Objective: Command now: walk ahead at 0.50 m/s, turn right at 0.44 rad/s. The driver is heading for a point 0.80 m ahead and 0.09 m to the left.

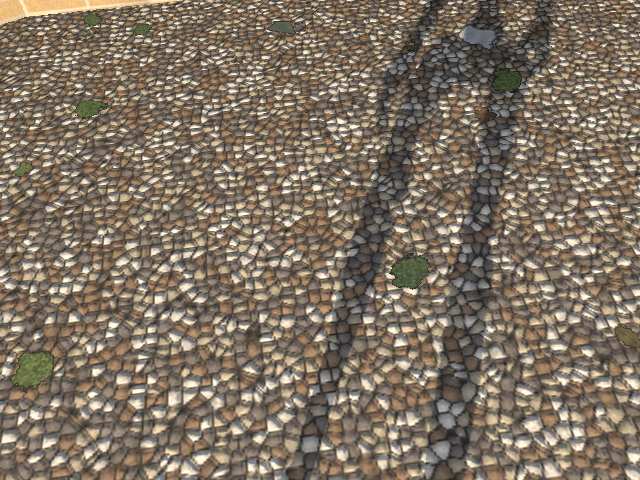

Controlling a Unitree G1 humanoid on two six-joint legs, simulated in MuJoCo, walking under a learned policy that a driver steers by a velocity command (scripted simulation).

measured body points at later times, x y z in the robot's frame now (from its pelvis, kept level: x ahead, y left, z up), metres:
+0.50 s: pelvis +0.28 +0.05 +0.00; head +0.30 +0.06 +0.45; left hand +0.42 +0.29 -0.13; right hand +0.25 -0.20 -0.13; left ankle +0.25 +0.13 -0.74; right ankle +0.36 -0.10 -0.68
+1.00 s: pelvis +0.53 -0.02 +0.00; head +0.55 -0.03 +0.45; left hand +0.55 +0.24 -0.13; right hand +0.61 -0.28 -0.14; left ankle +0.59 +0.14 -0.66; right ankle +0.51 -0.08 -0.74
